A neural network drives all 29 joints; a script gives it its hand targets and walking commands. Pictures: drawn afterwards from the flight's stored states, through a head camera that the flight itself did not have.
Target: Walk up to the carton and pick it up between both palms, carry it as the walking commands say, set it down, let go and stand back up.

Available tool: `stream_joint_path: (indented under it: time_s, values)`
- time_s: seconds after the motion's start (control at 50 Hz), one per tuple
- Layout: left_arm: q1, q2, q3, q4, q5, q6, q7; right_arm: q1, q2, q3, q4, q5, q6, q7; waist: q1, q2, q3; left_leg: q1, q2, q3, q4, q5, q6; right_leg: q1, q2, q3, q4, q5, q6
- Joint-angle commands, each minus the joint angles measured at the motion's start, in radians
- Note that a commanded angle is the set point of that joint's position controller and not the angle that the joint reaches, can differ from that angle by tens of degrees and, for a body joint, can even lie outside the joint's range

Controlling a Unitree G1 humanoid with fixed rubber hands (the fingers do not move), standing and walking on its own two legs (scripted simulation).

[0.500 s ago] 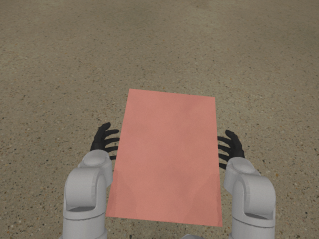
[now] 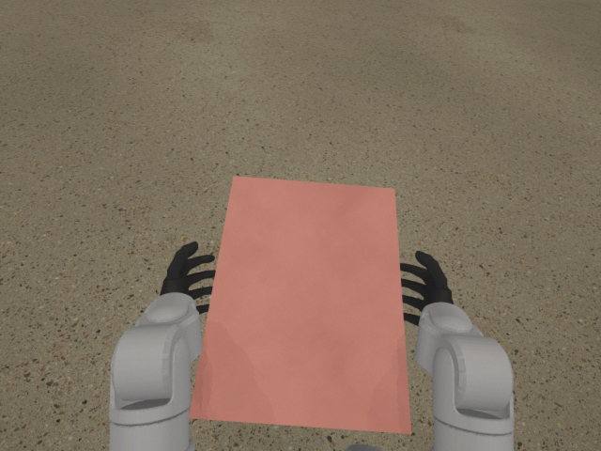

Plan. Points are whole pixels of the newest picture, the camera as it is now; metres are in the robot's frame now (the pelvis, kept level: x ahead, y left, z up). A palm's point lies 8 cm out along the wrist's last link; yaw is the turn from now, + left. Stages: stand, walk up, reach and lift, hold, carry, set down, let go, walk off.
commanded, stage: carry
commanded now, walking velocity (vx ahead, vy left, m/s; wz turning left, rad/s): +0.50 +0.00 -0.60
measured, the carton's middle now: (304, 306) +0.30 +0.00 +0.01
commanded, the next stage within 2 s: none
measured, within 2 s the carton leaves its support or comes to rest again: neither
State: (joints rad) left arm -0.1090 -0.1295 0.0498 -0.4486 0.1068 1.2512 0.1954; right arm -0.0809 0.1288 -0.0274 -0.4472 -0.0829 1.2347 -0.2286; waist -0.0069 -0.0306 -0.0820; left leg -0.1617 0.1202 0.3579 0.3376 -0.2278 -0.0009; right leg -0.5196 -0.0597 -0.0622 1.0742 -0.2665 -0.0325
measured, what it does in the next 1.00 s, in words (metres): walks ahead: right foot, then left foot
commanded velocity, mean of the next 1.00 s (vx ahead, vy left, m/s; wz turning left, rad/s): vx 0.13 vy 0.00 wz -0.16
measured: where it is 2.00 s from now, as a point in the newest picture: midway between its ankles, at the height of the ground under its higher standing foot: (311, 378)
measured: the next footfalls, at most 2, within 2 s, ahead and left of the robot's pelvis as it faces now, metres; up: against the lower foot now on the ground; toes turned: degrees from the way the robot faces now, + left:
right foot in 0.28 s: +0.34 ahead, -0.14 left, +0.00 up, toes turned -15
left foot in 0.66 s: +0.55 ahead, +0.01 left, +0.00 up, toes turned -2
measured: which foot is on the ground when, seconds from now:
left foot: down 0.00-0.28, up 0.30-0.64, down 0.66-1.00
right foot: up 0.00-0.26, down 0.28-0.70, up 0.72-0.84, down 0.86-1.00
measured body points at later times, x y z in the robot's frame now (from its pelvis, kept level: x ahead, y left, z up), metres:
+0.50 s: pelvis +0.30 -0.07 +0.00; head +0.37 -0.08 +0.44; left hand +0.60 +0.04 +0.05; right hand +0.55 -0.26 +0.05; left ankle +0.33 +0.08 -0.70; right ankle +0.31 -0.13 -0.75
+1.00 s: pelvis +0.47 -0.08 -0.01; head +0.46 -0.08 +0.44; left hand +0.77 +0.00 +0.07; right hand +0.69 -0.30 +0.08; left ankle +0.51 +0.01 -0.75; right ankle +0.41 -0.19 -0.75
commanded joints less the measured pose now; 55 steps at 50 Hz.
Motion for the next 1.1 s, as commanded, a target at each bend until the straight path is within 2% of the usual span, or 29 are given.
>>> stream_joint_path:
  time_s: [0.0,0.12,0.16,0.2,0.22,0.24,0.26,0.28,0.3,0.32,0.34,0.38,0.42,0.48,0.54,0.58,0.62,0.64,0.66,0.68,0.7,0.72,0.74,0.78,0.82,0.86,0.9,0.98,1.08]
  values:
    - [-0.395,-0.949,-0.623,-0.078,-0.378,-0.039,-0.248,-0.442,0.947,0.599,-0.159,0.411,-0.036,0.278,-0.007,0.151,-0.150,0.298,0.266,-0.180,-0.161,0.315,0.058,-0.192,-0.052,-0.006,-0.102,0.064,0.003]
    - [-0.366,-0.932,-0.617,-0.091,-0.352,-0.033,-0.218,-0.432,0.899,0.595,-0.166,0.420,-0.020,0.287,-0.002,0.228,-0.087,0.347,0.233,-0.018,-0.109,0.543,0.021,-0.148,-0.020,-0.127,-0.369,0.153,-0.025]
    - [-0.376,-0.924,-0.622,-0.106,-0.355,-0.031,-0.217,-0.438,0.885,0.592,-0.175,0.414,-0.017,0.287,0.008,0.251,-0.106,0.340,0.226,0.035,-0.031,0.749,-0.015,-0.034,0.023,-0.184,-0.429,0.159,-0.053]
    - [-0.380,-0.910,-0.621,-0.111,-0.360,-0.027,-0.218,-0.420,0.869,0.582,-0.174,0.400,-0.014,0.287,0.014,0.281,-0.160,0.383,0.223,0.053,0.150,0.943,-0.047,0.076,0.093,-0.247,-0.482,0.136,-0.070]
    - [-0.388,-0.909,-0.621,-0.113,-0.365,-0.023,-0.221,-0.402,0.863,0.575,-0.169,0.389,-0.014,0.284,0.018,0.293,-0.197,0.371,0.219,0.057,0.297,0.957,-0.061,0.169,0.127,-0.270,-0.529,0.130,-0.080]
    - [-0.405,-0.916,-0.623,-0.122,-0.372,-0.019,-0.226,-0.386,0.858,0.569,-0.165,0.380,-0.014,0.282,0.031,0.262,-0.249,0.272,0.201,0.053,0.509,0.879,-0.081,0.354,0.165,-0.266,-0.604,0.162,-0.100]
    - [-0.388,-0.923,-0.623,-0.119,-0.379,-0.016,-0.232,-0.419,0.842,0.557,-0.168,0.374,-0.012,0.280,0.067,0.197,-0.271,-0.015,0.162,-0.014,0.785,0.491,-0.102,0.596,0.096,-0.073,-0.630,0.164,-0.160]
    - [-0.372,-0.924,-0.622,-0.094,-0.382,-0.017,-0.231,-0.383,0.846,0.580,-0.174,0.361,-0.006,0.276,0.020,-0.167,-0.285,-0.389,-0.002,-0.102,1.052,-0.234,-0.140,0.774,-0.208,0.511,-0.739,0.454,-0.311]
    - [-0.364,-0.932,-0.639,-0.081,-0.407,-0.016,-0.240,-0.347,0.861,0.572,-0.145,0.354,-0.008,0.270,0.008,-0.119,-0.343,-0.522,-0.013,-0.298,1.191,-0.321,-0.124,0.855,-0.297,0.582,-0.740,0.766,-0.362]
    - [-0.353,-0.960,-0.635,-0.064,-0.415,-0.021,-0.248,-0.356,0.904,0.576,-0.130,0.371,-0.013,0.274,0.003,-0.036,-0.367,-0.515,0.038,-0.369,1.174,-0.286,-0.104,0.827,-0.297,0.464,-0.700,0.935,-0.338]
    - [-0.337,-1.007,-0.633,-0.064,-0.407,-0.035,-0.259,-0.391,0.956,0.607,-0.147,0.379,-0.029,0.283,0.012,0.004,-0.337,-0.471,0.061,-0.377,1.078,-0.220,-0.095,0.743,-0.269,0.350,-0.700,0.929,-0.276]
    - [-0.365,-1.082,-0.642,-0.104,-0.430,-0.067,-0.276,-0.432,1.040,0.628,-0.179,0.396,-0.059,0.293,0.012,-0.029,-0.326,-0.378,0.070,-0.360,0.786,-0.177,-0.081,0.645,-0.207,0.184,-0.737,0.819,-0.180]
    - [-0.379,-1.078,-0.648,-0.149,-0.434,-0.097,-0.287,-0.434,1.067,0.653,-0.190,0.397,-0.079,0.295,0.016,-0.078,-0.330,-0.309,0.015,-0.314,0.620,-0.152,-0.067,0.618,-0.193,0.123,-0.762,0.902,-0.169]
    - [-0.355,-1.021,-0.654,-0.190,-0.414,-0.110,-0.285,-0.395,1.046,0.660,-0.195,0.396,-0.088,0.290,0.019,-0.092,-0.354,-0.283,-0.047,-0.253,0.433,-0.044,-0.047,0.660,-0.176,0.052,-0.736,1.052,-0.151]
    - [-0.296,-0.959,-0.636,-0.188,-0.385,-0.098,-0.275,-0.371,0.997,0.667,-0.199,0.398,-0.073,0.286,0.029,-0.105,-0.335,-0.238,-0.080,-0.217,0.274,0.064,-0.050,0.655,-0.142,0.002,-0.701,1.008,-0.125]
    - [-0.276,-0.930,-0.627,-0.179,-0.373,-0.084,-0.269,-0.364,0.970,0.665,-0.186,0.394,-0.055,0.287,0.034,-0.101,-0.306,-0.182,-0.084,-0.199,0.188,0.150,-0.050,0.622,-0.126,-0.005,-0.666,0.894,-0.112]
    - [-0.291,-0.908,-0.624,-0.172,-0.370,-0.067,-0.263,-0.366,0.954,0.660,-0.166,0.388,-0.034,0.288,0.022,-0.072,-0.286,-0.048,-0.071,-0.165,0.002,0.344,-0.042,0.547,-0.090,-0.028,-0.577,0.720,-0.062]
    - [-0.301,-0.890,-0.622,-0.167,-0.370,-0.056,-0.259,-0.366,0.947,0.652,-0.151,0.384,-0.022,0.288,0.017,-0.051,-0.295,0.078,0.000,-0.225,-0.028,0.474,-0.018,0.447,-0.080,-0.009,-0.537,0.578,-0.028]
    - [-0.311,-0.877,-0.623,-0.160,-0.371,-0.042,-0.256,-0.351,0.926,0.630,-0.126,0.377,-0.011,0.286,0.017,0.056,-0.324,0.243,0.145,-0.364,0.075,0.872,0.043,0.279,-0.055,-0.007,-0.440,0.356,0.001]
    - [-0.315,-0.874,-0.623,-0.150,-0.382,-0.029,-0.258,-0.331,0.908,0.601,-0.089,0.371,-0.008,0.285,0.014,0.228,-0.361,0.320,0.274,-0.485,0.123,1.124,0.157,0.163,-0.007,0.011,-0.350,0.002,0.022]
    - [-0.322,-0.873,-0.625,-0.128,-0.398,-0.016,-0.261,-0.302,0.900,0.577,-0.066,0.368,-0.004,0.284,-0.007,0.285,-0.365,0.329,0.322,-0.533,0.099,1.102,0.229,0.079,0.024,0.025,-0.258,-0.259,0.022]
    - [-0.349,-0.885,-0.623,-0.099,-0.407,-0.013,-0.267,-0.307,0.906,0.561,-0.054,0.358,-0.004,0.283,-0.014,0.236,-0.356,0.297,0.311,-0.507,0.080,1.004,0.236,0.061,0.017,0.045,-0.242,-0.305,0.020]
    - [-0.379,-0.911,-0.630,-0.095,-0.415,-0.016,-0.270,-0.329,0.921,0.558,-0.066,0.351,-0.008,0.284,-0.012,0.192,-0.339,0.259,0.284,-0.463,0.062,0.888,0.214,0.067,-0.003,0.052,-0.282,-0.306,0.021]
    - [-0.419,-0.950,-0.640,-0.109,-0.419,-0.025,-0.270,-0.375,0.954,0.567,-0.083,0.346,-0.014,0.288,0.000,0.165,-0.290,0.159,0.201,-0.350,0.042,0.624,0.128,0.150,-0.019,0.022,-0.505,-0.228,0.027]
    - [-0.426,-0.970,-0.638,-0.113,-0.415,-0.030,-0.268,-0.386,0.962,0.569,-0.093,0.351,-0.017,0.290,0.007,0.148,-0.300,0.049,0.156,-0.295,0.027,0.451,0.072,0.301,-0.020,-0.033,-0.637,0.001,0.027]
    - [-0.412,-0.969,-0.630,-0.102,-0.403,-0.029,-0.267,-0.394,0.958,0.575,-0.089,0.346,-0.014,0.289,0.008,0.088,-0.303,-0.026,0.103,-0.266,0.056,0.289,0.029,0.367,-0.083,0.007,-0.652,0.160,0.012]
    - [-0.416,-0.960,-0.617,-0.088,-0.393,-0.028,-0.267,-0.427,0.953,0.593,-0.088,0.350,-0.008,0.289,0.003,0.032,-0.284,-0.013,0.079,-0.259,0.100,0.300,0.008,0.346,-0.117,0.032,-0.615,0.332,-0.001]
    - [-0.392,-0.951,-0.606,-0.084,-0.394,-0.024,-0.261,-0.427,0.959,0.601,-0.091,0.369,-0.002,0.290,0.007,0.044,-0.311,-0.005,0.084,-0.268,0.194,0.473,0.020,0.359,-0.111,0.020,-0.549,0.487,-0.004]
    - [-0.384,-0.944,-0.591,-0.074,-0.393,-0.026,-0.258,-0.416,0.958,0.599,-0.073,0.371,0.000,0.287,0.004,0.007,-0.323,-0.027,0.060,-0.254,0.264,0.403,0.024,0.359,-0.122,0.034,-0.512,0.652,-0.028]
